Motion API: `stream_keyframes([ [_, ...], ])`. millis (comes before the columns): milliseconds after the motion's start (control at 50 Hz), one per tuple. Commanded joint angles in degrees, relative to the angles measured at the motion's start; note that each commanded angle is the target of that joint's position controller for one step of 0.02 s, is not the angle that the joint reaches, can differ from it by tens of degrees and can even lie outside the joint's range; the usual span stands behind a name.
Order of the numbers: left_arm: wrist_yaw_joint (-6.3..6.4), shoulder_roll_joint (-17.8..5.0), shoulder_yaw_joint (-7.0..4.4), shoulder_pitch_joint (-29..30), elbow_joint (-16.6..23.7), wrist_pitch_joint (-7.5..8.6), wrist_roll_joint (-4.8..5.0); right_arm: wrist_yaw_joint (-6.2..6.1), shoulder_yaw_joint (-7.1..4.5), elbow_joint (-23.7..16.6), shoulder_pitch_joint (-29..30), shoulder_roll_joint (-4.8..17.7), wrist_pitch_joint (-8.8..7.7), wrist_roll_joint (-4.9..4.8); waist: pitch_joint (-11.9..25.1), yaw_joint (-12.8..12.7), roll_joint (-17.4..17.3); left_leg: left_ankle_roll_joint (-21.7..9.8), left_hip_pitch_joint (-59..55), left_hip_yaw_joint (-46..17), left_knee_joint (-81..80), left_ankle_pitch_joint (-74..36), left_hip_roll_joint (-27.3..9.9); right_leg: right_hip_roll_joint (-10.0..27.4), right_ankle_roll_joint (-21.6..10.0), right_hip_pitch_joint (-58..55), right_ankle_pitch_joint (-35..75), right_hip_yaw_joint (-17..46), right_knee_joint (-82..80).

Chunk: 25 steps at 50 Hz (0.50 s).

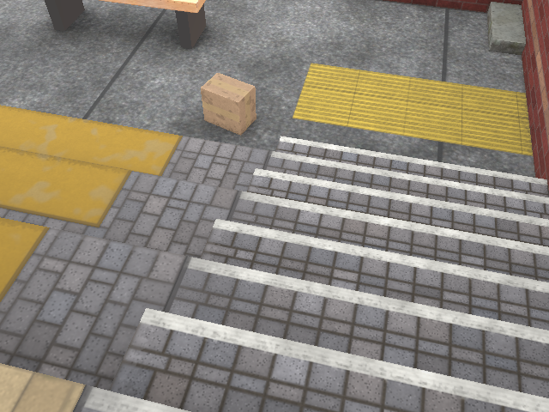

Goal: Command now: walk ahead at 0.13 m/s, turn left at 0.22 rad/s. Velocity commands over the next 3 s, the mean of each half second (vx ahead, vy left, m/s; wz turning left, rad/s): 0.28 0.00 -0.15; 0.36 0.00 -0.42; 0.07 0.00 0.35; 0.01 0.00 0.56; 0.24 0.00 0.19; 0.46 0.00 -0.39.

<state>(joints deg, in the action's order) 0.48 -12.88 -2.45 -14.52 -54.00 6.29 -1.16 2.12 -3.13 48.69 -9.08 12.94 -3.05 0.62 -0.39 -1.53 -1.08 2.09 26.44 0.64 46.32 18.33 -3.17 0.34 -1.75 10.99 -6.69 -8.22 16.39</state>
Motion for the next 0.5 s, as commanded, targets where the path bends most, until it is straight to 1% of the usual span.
stream_keyframes([
  [20, -0.69, -6.06, -1.2, -2.58, 1.34, -1.42, 0.94, -2.32, 0.66, 0.63, -9.5, -0.66, 2.86, -0.75, 4.35, 2.04, 10.16, -2.61, -8.52, 3.15, -10.37, -8.48, 3.75, 12.78, -8.41, -1.42, 33.13, 4.7, 3.43],
  [40, -0.53, -6.27, -1.18, -0.39, 2.1, -2.09, 1.25, -2.39, 0.67, 0.25, -9.29, -0.22, 2.83, -0.11, 4.52, 3.12, 10.08, -3.93, -12.45, 3.3, -13.71, -11.42, 3.72, 13.19, -7.58, 1.53, 25.34, 5.38, 4.48],
  [60, -0.34, -5.86, -1.01, 1.42, 2.89, -2.72, 1.31, -2.22, 0.46, 0.08, -8.81, 0.98, 2.47, 0.76, 4.67, 3.68, 8.6, -5.11, -17.0, 2.45, -17.31, -14.44, 3.65, 12.4, -5.9, 5.26, 14.25, 5.99, 6.16],
  [80, -3.48, -3.88, 0.79, 13.06, 5.33, -0.86, -2.15, -0.89, -1.3, -0.31, -9.48, 7.33, -0.03, -0.26, 1.38, 8.9, -2.03, -7.61, -24.62, -6.81, -17.98, -21.85, -2.37, 15.62, -5.83, 17.3, 0.9, 12.52, 3.01],
  [100, -5.0, -0.14, 1.42, 6.66, 3.51, -0.79, 0.35, 0.21, -1.21, -0.95, -9.82, 7.82, -2.13, -0.27, 5.18, 6.36, -5.94, -11.55, -29.73, -9.36, -24.52, -32.78, -7.47, 9.93, -1.42, 16.18, -14.95, 5.28, 8.26],
  [120, -4.25, -2.95, 0.22, -5.31, 1.1, -0.47, 1.24, 1.16, -2.24, -0.87, -9.56, 10.97, -3.4, -0.9, 6.26, 1.59, -10.5, -21.6, -29.02, -21.57, -29.43, -24.45, -17.0, 2.85, 1.35, 17.21, -21.57, 1.37, 13.85],
  [140, -3.11, -7.95, -1.33, 2.46, 2.22, -0.92, 0.43, 0.35, -3.82, 2.43, -15.5, 12.28, -3.44, 0.49, 0.68, 7.91, -11.71, -23.14, -28.23, -26.39, -35.32, 4.27, -17.64, 1.38, 0.4, 24.17, -24.75, 2.63, 21.0],
  [160, -1.92, -8.55, -1.75, 7.54, 3.3, -1.67, -1.7, -1.43, -3.77, 3.68, -17.2, 11.36, -3.93, 1.21, -0.51, 10.27, -10.76, -21.0, -29.28, -28.38, -40.05, 18.68, -16.79, 1.92, -1.22, 29.39, -25.81, 6.12, 29.5],
  [180, -1.03, -7.67, -2.05, 4.53, 2.04, -1.85, -2.49, -3.22, -2.92, 3.03, -13.49, 8.67, -4.5, 2.09, -0.56, 7.57, -8.3, -19.08, -28.46, -28.22, -41.52, 16.99, -17.16, 3.13, -2.42, 30.71, -23.51, 10.3, 36.42],
  [200, -0.3, -5.92, -2.11, 0.76, 0.52, -1.74, -2.06, -4.01, -1.35, 2.96, -11.1, 4.41, -4.63, 2.6, 0.1, 5.17, -6.35, -17.96, -27.55, -25.97, -42.44, 12.38, -17.15, 3.3, -3.47, 29.39, -19.93, 14.61, 39.16],
  [220, -0.17, -3.33, -1.84, -0.7, 0.09, -1.59, -1.67, -4.11, -0.31, 3.33, -10.09, 2.1, -4.67, 2.46, -1.25, 3.71, -4.47, -16.55, -26.65, -21.81, -43.71, 9.25, -16.16, 2.59, -3.96, 28.71, -15.8, 15.87, 40.01],
  [240, -0.55, -2.26, -2.0, -1.65, -0.39, -1.61, -1.5, -4.16, 0.43, 3.68, -9.78, 0.92, -4.6, 2.2, -1.79, 2.82, -3.0, -15.08, -26.2, -17.52, -44.55, 6.16, -14.58, 1.56, -3.98, 28.24, -11.8, 15.43, 40.71],
  [260, -1.27, -1.9, -2.29, -2.7, -1.13, -1.75, -1.5, -4.16, 0.84, 4.14, -10.16, 0.69, -4.44, 2.54, -1.91, 2.31, -2.85, -13.95, -25.69, -12.83, -44.95, 2.4, -12.88, 0.9, -3.8, 27.38, -7.71, 14.4, 41.63],
  [280, -2.06, -1.11, -2.38, -3.88, -2.03, -1.89, -1.62, -4.03, 1.2, 4.86, -11.14, 0.16, -4.25, 3.23, -2.05, 2.06, -3.29, -13.18, -25.24, -8.56, -44.92, -1.43, -11.61, 0.89, -3.24, 26.78, -4.34, 13.59, 42.4],
  [300, -2.97, -0.69, -2.39, -3.79, -2.36, -2.09, -1.78, -3.84, 1.51, 5.54, -12.49, -0.24, -4.07, 3.8, -2.3, 2.32, -3.72, -13.04, -25.38, -5.6, -45.0, -3.88, -11.2, 1.44, -2.61, 27.19, -1.63, 12.94, 42.46],
  [320, -3.72, -0.52, -2.36, -2.44, -1.99, -2.33, -1.9, -3.68, 1.82, 6.41, -14.08, -0.46, -3.97, 4.01, -2.67, 2.78, -3.85, -13.27, -25.97, -3.88, -45.21, -5.27, -11.56, 2.49, -1.9, 28.41, 0.35, 12.47, 41.08],
  [340, -4.14, -0.26, -2.19, -0.66, -1.3, -2.5, -1.85, -3.56, 2.03, 7.31, -15.54, -0.37, -4.06, 3.76, -2.91, 3.26, -3.73, -13.75, -26.92, -2.81, -45.42, -6.37, -12.2, 3.74, -1.12, 29.57, 1.64, 11.97, 38.65],
  [360, -4.29, 0.16, -1.89, 1.01, -0.64, -2.68, -1.79, -3.43, 2.18, 8.34, -17.35, -0.21, -4.17, 3.63, -3.15, 3.83, -3.67, -14.44, -27.95, -2.2, -45.67, -7.41, -13.09, 4.82, -0.53, 30.6, 2.52, 11.67, 35.98],
  [400, -4.05, 0.93, -1.18, 3.5, 0.43, -2.95, -1.88, -3.18, 2.39, 9.92, -19.88, 0.19, -4.46, 3.5, -3.67, 4.7, -3.46, -15.51, -29.53, -0.91, -46.0, -9.45, -14.7, 6.21, -0.07, 31.72, 3.33, 11.0, 30.94],
  [420, -3.9, 1.01, -1.0, 4.62, 0.75, -3.07, -2.05, -2.98, 2.68, 10.67, -21.33, -0.13, -4.6, 3.41, -3.78, 5.15, -3.45, -15.63, -30.52, -0.15, -46.03, -10.33, -15.23, 6.69, -0.17, 32.21, 3.44, 10.95, 28.59],
  [460, -3.91, 0.72, -0.9, 5.1, 1.25, -3.13, -2.41, -2.54, 2.79, 10.96, -21.37, 0.79, -4.64, 3.39, -4.13, 4.84, -3.37, -15.52, -30.34, 1.6, -45.88, -11.94, -15.7, 6.45, -0.6, 31.0, 3.21, 10.26, 25.07],
  [480, -3.94, 0.57, -0.87, 5.06, 1.41, -3.17, -2.46, -2.39, 2.83, 10.94, -20.89, 1.11, -4.72, 3.48, -4.23, 4.48, -3.78, -15.17, -29.67, 2.7, -45.74, -11.83, -15.82, 6.48, -0.96, 29.7, 2.89, 9.97, 24.05],
  [500, -3.98, 0.6, -0.85, 5.54, 1.77, -3.19, -2.42, -2.25, 2.8, 10.42, -19.74, 1.7, -4.73, 3.6, -4.17, 4.25, -3.82, -14.3, -27.58, 4.9, -45.29, -11.35, -15.13, 6.2, -1.15, 26.8, 1.68, 9.02, 23.62],
])
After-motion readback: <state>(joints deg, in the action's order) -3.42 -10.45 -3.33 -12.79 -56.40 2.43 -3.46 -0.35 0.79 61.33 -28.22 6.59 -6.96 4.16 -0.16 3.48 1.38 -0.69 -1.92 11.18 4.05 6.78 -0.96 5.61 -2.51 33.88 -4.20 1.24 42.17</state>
